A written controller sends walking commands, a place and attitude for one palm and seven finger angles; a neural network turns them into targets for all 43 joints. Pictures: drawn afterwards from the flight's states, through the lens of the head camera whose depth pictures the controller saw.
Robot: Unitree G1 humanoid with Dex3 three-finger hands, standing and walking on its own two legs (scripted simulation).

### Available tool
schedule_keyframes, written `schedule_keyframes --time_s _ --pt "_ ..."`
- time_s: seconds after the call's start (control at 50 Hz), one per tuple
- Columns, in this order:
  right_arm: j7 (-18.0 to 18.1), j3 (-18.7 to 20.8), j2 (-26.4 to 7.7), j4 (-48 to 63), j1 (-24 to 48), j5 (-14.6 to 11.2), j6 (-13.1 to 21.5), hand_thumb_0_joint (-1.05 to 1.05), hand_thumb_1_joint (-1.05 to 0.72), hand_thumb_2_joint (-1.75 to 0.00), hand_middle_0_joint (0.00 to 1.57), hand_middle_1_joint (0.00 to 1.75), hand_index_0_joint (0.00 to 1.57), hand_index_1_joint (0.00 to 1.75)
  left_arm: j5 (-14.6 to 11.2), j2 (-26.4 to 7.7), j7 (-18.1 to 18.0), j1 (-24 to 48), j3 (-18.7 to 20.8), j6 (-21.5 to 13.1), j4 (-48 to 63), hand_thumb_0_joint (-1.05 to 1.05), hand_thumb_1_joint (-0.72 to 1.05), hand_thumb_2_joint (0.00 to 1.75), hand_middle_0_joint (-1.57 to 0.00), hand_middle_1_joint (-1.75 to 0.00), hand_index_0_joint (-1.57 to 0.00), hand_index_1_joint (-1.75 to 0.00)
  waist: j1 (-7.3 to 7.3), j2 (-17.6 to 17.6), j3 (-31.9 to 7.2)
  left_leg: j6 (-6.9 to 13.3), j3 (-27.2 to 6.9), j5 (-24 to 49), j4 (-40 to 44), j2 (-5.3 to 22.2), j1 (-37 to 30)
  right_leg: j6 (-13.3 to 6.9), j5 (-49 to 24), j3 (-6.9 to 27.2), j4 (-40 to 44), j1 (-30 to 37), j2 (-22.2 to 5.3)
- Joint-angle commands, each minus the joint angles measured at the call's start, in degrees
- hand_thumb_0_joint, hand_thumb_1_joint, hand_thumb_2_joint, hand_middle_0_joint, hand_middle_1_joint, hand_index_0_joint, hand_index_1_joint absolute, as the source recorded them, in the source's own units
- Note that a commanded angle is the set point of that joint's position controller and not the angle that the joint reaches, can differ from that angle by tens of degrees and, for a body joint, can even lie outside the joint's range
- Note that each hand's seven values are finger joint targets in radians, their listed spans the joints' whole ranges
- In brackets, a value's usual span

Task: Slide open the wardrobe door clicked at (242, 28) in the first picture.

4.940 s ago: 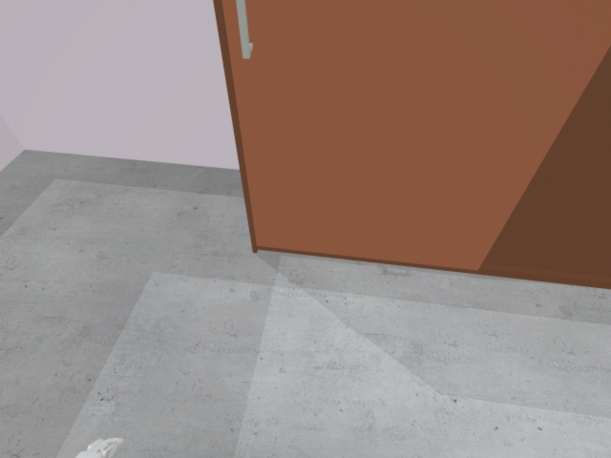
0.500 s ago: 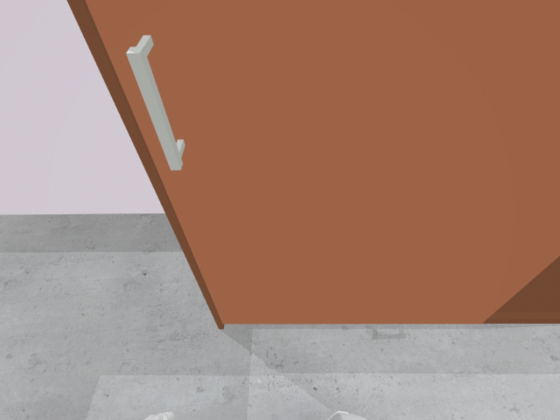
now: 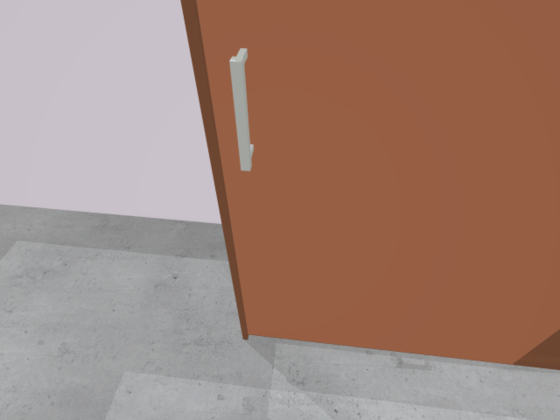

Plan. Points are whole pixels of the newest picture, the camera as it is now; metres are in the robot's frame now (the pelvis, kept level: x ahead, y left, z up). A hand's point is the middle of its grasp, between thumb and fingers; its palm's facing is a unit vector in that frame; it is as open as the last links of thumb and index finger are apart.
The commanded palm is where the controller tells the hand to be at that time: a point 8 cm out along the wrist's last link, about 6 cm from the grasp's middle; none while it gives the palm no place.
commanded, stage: come to a stop and stand still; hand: left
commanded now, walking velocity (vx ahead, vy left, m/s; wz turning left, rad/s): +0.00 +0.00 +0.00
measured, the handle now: (244, 114) +0.52 +0.10 +0.20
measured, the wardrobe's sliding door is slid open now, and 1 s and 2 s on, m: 0.00 0.00 0.00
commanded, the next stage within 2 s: look again from close up in 1.70 s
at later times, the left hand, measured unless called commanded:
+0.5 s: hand out of the picture -0.02 +0.23 -0.15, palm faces +0.00 -0.98 -0.21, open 7.3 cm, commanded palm none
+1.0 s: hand out of the picture -0.01 +0.21 -0.15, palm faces +0.02 -0.98 -0.18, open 7.3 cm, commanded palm none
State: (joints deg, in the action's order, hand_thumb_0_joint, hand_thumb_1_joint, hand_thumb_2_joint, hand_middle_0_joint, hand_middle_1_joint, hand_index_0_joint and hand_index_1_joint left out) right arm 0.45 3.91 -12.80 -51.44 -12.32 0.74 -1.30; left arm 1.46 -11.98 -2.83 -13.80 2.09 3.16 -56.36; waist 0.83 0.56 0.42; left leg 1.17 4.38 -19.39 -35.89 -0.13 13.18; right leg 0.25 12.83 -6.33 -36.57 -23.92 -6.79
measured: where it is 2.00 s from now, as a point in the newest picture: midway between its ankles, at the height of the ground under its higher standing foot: outside the picture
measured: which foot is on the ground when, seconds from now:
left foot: down 0.00-1.00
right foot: up 0.00-0.18, down 0.20-1.00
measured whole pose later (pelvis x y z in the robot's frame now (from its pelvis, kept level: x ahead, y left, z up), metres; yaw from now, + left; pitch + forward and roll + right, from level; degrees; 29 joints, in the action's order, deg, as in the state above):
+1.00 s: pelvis +0.00 +0.05 +0.02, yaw +0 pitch +0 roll +0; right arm 1.5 -0.7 -9.5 -62.0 -16.0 0.5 1.8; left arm 0.9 -7.2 -1.8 -17.2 -1.1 -0.2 -63.9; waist 0.0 0.7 1.4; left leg 6.1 5.6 -12.7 -20.9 -5.3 8.4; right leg 0.2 11.9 1.1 -25.7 -13.4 -0.3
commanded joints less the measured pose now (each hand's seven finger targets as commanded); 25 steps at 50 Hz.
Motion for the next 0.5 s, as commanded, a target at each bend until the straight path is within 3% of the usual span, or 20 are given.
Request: schedule_keyframes --time_s 0.0,0.02,0.04,0.1,0.14,0.16,0.18,0.2,0.22,0.24,0.28,0.32,0.36,0.4,0.48 --pt "1.0 -0.5 -6.2 6.0 -0.6 1.1 0.7 0.00 -0.90 -0.90 0.20 0.30 0.20 0.30 0.1 -3.9 0.3 1.4 0.7 0.2 5.7 0.00 0.90 0.90 -0.20 -0.30 -0.20 -0.30 -0.93 11.7 8.1 6.2 -16.0 6.5 23.3 14.9 13.9 -0.9 13.4 5.7 -14.2 -0.5 5.2" --pt "0.9 -0.8 -6.4 5.9 1.9 1.0 0.5 0.00 -0.90 -0.90 0.20 0.30 0.20 0.30 0.0 -3.6 0.7 0.2 0.7 0.1 5.0 0.00 0.90 0.90 -0.20 -0.30 -0.20 -0.30 0.26 9.7 9.7 6.2 -13.4 5.1 21.9 12.4 15.7 -0.7 10.6 6.8 -16.5 0.3 5.6" --pt "0.7 -1.2 -5.7 6.1 3.0 1.0 0.5 0.00 -0.90 -0.90 0.20 0.30 0.20 0.30 0.0 -3.6 1.1 -1.3 0.5 -0.3 4.7 0.00 0.90 0.90 -0.20 -0.30 -0.20 -0.30 0.98 10.7 10.0 6.4 -10.9 6.2 20.9 11.1 15.8 -0.8 9.1 6.6 -16.6 1.2 5.9" --pt "0.7 -1.5 -5.7 5.4 1.0 0.9 0.9 0.00 -0.90 -0.90 0.20 0.30 0.20 0.30 -0.4 -2.9 1.4 -3.7 0.1 -1.3 4.2 0.00 0.90 0.90 -0.20 -0.30 -0.20 -0.30 1.17 4.5 9.2 7.2 -12.7 -0.9 20.5 11.4 12.8 -1.0 8.0 5.8 -6.4 4.7 5.8" --pt "0.8 -1.6 -5.5 4.4 -0.2 0.6 1.0 0.00 -0.90 -0.90 0.20 0.30 0.20 0.30 -0.2 -2.9 1.3 -6.0 0.0 -2.2 3.4 0.00 0.90 0.90 -0.20 -0.30 -0.20 -0.30 1.49 -1.6 7.0 5.7 -12.2 -4.3 16.9 9.6 10.5 -1.6 3.0 7.9 6.4 9.2 5.6" --pt "0.8 -1.8 -4.0 4.2 -2.0 0.2 1.1 0.00 -0.90 -0.90 0.20 0.30 0.20 0.30 -0.1 -3.8 1.2 -5.6 -0.1 -2.9 3.5 0.00 0.90 0.90 -0.20 -0.30 -0.20 -0.30 0.31 -6.3 5.5 4.0 -11.5 -7.3 15.3 7.0 10.5 -2.9 5.0 13.9 11.6 10.1 3.5" --pt "0.8 -2.1 -3.5 3.7 -3.4 -0.1 1.1 0.00 -0.90 -0.90 0.20 0.30 0.20 0.30 -0.1 -4.4 1.1 -4.8 -0.4 -3.4 3.9 0.00 0.90 0.90 -0.20 -0.30 -0.20 -0.30 -1.03 -8.5 5.0 2.6 -9.1 -5.9 12.6 3.9 7.5 -5.2 9.7 19.9 15.7 6.6 -0.5" --pt "0.6 -2.3 -3.1 2.9 -5.1 0.0 1.2 0.00 -0.90 -0.90 0.20 0.30 0.20 0.30 -0.3 -5.0 1.2 -3.7 -0.7 -3.8 4.2 0.00 0.90 0.90 -0.20 -0.30 -0.20 -0.30 -2.64 -7.4 3.0 1.9 -7.3 -2.5 11.6 1.9 1.3 -7.0 13.0 22.1 17.8 2.7 -2.7" --pt "0.5 -2.3 -2.7 1.7 -6.7 0.1 1.3 0.00 -0.90 -0.90 0.20 0.30 0.20 0.30 -0.4 -5.5 1.2 -1.9 -0.6 -3.9 4.1 0.00 0.90 0.90 -0.20 -0.30 -0.20 -0.30 -3.76 -7.7 1.1 1.7 -7.1 -2.1 11.6 1.8 -3.3 -6.8 17.5 21.2 18.4 -0.9 -1.7" --pt "0.6 -2.1 -3.0 0.9 -8.0 0.2 1.2 0.00 -0.90 -0.90 0.20 0.30 0.20 0.30 -0.5 -5.2 1.1 -1.1 -0.5 -4.2 4.3 0.00 0.90 0.90 -0.20 -0.30 -0.20 -0.30 -4.17 -11.6 -1.0 1.8 -7.2 -0.8 11.0 2.5 -5.5 -6.2 17.1 19.6 18.2 -0.7 -0.5" --pt "0.5 -2.2 -3.6 -0.5 -8.6 0.3 1.5 0.00 -0.90 -0.90 0.20 0.30 0.20 0.30 -0.6 -4.3 1.0 -0.3 -0.7 -3.8 4.2 0.00 0.90 0.90 -0.20 -0.30 -0.20 -0.30 -3.98 -8.6 1.3 2.1 -8.8 -2.8 14.6 3.9 -4.0 -5.1 16.9 16.9 16.9 -1.4 1.0" --pt "0.6 -2.5 -4.0 -1.2 -7.2 0.5 2.0 0.00 -0.90 -0.90 0.20 0.30 0.20 0.30 -0.7 -3.5 1.1 -2.0 -0.8 -3.5 3.4 0.00 0.90 0.90 -0.20 -0.30 -0.20 -0.30 -2.48 -0.9 3.4 2.5 -12.7 -7.9 21.3 6.4 1.3 -4.1 11.7 14.3 13.5 2.4 3.3" --pt "0.7 -2.7 -4.2 -1.7 -5.6 0.4 2.4 0.00 -0.90 -0.90 0.20 0.30 0.20 0.30 -0.4 -3.0 1.1 -4.2 -0.8 -3.5 2.1 0.00 0.90 0.90 -0.20 -0.30 -0.20 -0.30 -0.79 2.8 3.7 2.9 -14.6 -9.9 24.7 7.9 5.4 -3.7 5.1 11.7 10.2 7.5 4.3" --pt "0.9 -2.9 -3.9 -2.5 -5.4 0.3 2.6 0.00 -0.90 -0.90 0.20 0.30 0.20 0.30 -0.4 -2.4 1.1 -5.3 -1.0 -3.5 0.8 0.00 0.90 0.90 -0.20 -0.30 -0.20 -0.30 -0.19 2.8 3.6 3.0 -14.3 -8.3 25.2 7.8 5.4 -3.7 3.0 11.4 10.2 9.1 4.3" --pt "1.3 -3.2 -3.5 -4.6 -6.8 0.2 2.6 0.00 -0.90 -0.90 0.20 0.30 0.20 0.30 -0.3 -1.8 1.1 -5.0 -1.2 -3.3 -0.9 0.00 0.90 0.90 -0.20 -0.30 -0.20 -0.30 -0.34 2.8 4.8 2.4 -14.8 -8.4 26.8 8.3 4.9 -3.7 2.9 10.8 10.2 8.7 4.3"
